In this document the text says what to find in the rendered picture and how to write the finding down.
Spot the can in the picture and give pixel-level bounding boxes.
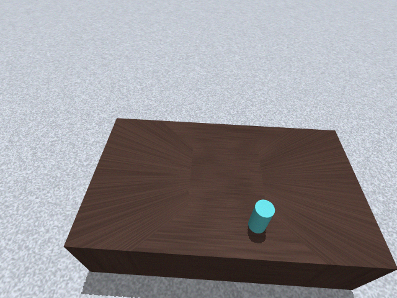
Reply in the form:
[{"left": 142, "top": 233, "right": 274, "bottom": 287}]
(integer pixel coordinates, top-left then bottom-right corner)
[{"left": 248, "top": 200, "right": 275, "bottom": 233}]

